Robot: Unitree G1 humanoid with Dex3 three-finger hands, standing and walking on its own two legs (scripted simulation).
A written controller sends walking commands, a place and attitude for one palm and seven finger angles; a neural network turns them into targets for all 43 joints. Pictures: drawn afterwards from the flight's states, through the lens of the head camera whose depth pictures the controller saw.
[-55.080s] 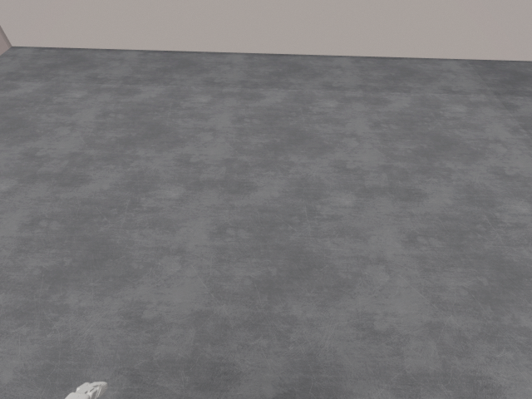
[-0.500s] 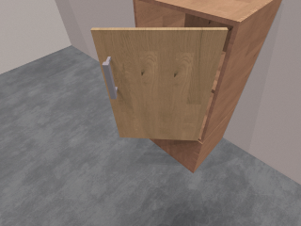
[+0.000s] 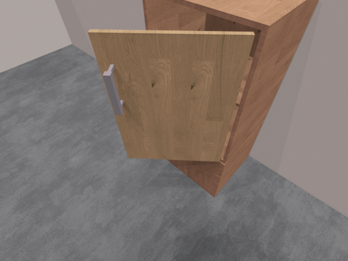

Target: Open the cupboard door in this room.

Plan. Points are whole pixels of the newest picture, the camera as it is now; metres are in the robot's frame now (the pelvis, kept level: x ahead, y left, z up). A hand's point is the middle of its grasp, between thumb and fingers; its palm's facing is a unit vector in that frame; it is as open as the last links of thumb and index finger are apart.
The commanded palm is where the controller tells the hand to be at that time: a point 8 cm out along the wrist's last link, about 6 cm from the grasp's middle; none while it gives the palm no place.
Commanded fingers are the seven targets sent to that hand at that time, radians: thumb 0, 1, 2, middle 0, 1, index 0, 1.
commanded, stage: look again from close up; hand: left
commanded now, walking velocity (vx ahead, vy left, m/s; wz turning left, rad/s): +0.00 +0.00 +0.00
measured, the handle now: (115, 90) +0.57 +0.22 +0.06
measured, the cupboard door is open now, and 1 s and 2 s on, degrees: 39 39 39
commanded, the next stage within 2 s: raise the hand with hooked fingers in 0.16 s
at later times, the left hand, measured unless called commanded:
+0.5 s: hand (98, 221) +0.20 +0.18 +0.00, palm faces +0.20 -0.98 -0.02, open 7.7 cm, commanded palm +0.12 +0.24 -0.05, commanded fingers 0.00 0.60 0.77 -0.22 -0.50 -0.22 -0.50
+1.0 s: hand (79, 228) +0.19 +0.22 -0.01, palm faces -0.02 -1.00 -0.04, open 10.5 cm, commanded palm +0.16 +0.28 +0.00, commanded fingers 0.00 0.01 0.52 -0.26 -0.87 -0.26 -0.87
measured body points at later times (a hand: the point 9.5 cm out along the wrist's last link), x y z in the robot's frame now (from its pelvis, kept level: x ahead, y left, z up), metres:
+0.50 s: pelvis +0.00 -0.02 -0.03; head +0.02 -0.02 +0.42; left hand +0.19 +0.24 +0.00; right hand +0.17 -0.27 -0.11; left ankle -0.02 +0.11 -0.74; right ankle +0.03 -0.13 -0.74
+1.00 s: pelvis -0.03 -0.01 -0.07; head +0.03 -0.01 +0.38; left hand +0.19 +0.28 -0.01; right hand +0.16 -0.22 -0.15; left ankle -0.03 +0.11 -0.74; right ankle +0.03 -0.13 -0.74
